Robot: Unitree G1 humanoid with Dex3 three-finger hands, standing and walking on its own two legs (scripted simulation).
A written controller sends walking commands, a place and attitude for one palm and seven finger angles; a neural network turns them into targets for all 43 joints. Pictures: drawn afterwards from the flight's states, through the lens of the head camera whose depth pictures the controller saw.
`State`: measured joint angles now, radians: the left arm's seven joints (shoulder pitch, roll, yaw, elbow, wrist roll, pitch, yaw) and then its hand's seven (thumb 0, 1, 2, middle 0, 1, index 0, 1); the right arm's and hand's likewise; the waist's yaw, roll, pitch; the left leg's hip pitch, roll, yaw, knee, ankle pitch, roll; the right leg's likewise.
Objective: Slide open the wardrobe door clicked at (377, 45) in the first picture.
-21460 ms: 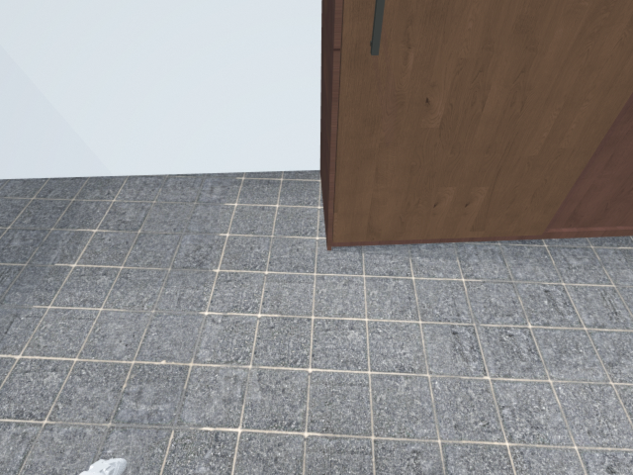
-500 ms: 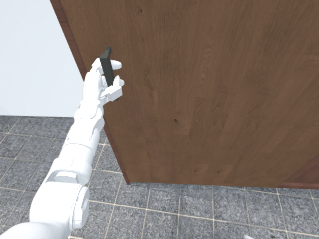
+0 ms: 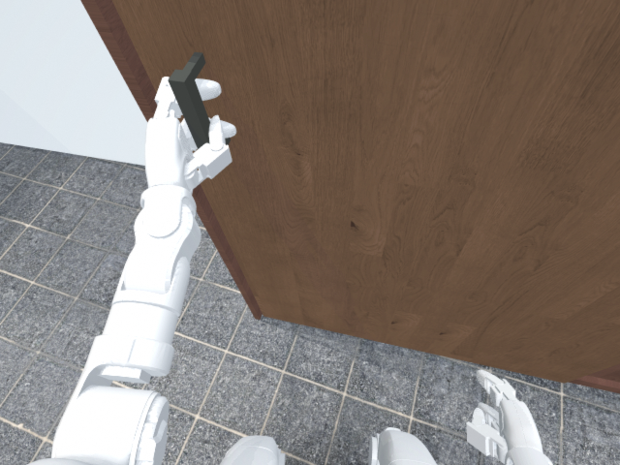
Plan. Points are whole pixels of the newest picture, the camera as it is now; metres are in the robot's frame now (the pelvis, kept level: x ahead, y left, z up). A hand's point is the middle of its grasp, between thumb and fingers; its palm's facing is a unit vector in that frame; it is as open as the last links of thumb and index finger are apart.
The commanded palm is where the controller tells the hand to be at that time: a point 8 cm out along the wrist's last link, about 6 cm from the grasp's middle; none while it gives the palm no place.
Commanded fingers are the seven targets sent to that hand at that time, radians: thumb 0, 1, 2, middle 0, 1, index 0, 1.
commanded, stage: step sideways, sliding the door along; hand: left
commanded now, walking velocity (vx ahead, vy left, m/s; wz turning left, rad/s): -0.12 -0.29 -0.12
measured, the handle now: (206, 116) +0.46 +0.20 +0.15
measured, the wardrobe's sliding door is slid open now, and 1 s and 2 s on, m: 0.02 0.28 0.44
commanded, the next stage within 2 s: none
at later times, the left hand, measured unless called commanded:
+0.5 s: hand (305, 155) +0.42 +0.07 +0.15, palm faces +0.40 -0.92 -0.03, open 6.3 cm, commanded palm +0.37 +0.05 +0.15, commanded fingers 0.00 0.90 0.90 -0.45 -1.40 -0.45 -1.40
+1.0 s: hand (454, 184) +0.40 -0.09 +0.15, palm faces +0.29 -0.96 -0.02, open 6.6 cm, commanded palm +0.36 -0.11 +0.15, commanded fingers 0.00 0.90 0.90 -0.45 -1.40 -0.45 -1.40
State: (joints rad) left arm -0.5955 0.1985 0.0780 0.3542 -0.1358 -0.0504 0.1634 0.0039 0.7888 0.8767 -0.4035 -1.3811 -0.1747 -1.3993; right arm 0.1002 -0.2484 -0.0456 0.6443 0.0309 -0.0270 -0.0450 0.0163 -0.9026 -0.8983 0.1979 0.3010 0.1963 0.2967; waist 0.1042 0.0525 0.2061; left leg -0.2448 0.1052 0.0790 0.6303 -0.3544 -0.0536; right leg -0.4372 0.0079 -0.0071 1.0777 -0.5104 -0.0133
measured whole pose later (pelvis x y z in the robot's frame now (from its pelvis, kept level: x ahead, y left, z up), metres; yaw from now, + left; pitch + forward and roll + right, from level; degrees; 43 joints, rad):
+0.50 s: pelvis +0.08 -0.14 +0.01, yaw +3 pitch -1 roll -2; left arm -0.26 0.11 0.12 -0.13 -0.06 -0.11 0.18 0.02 0.78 0.87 -0.45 -1.40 -0.14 -1.40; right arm 0.11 -0.23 -0.05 0.58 0.02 -0.12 0.00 0.02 -0.90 -0.90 0.20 0.30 0.19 0.30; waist 0.13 0.05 0.29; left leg -0.17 0.18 0.12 0.56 -0.35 -0.08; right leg -0.50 -0.01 -0.06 0.97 -0.45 0.01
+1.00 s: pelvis +0.08 -0.25 +0.00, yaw +1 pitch -1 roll +2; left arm -0.04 0.09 0.04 -0.28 -0.04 -0.14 0.20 0.00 0.80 0.85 -0.41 -1.40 -0.07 -1.31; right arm 0.08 -0.22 -0.03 0.54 0.01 -0.10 0.00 0.02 -0.90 -0.90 0.20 0.30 0.22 0.31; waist 0.07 0.00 0.22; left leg -0.26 0.06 0.15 0.60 -0.29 0.00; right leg -0.49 0.01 -0.03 0.82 -0.37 -0.02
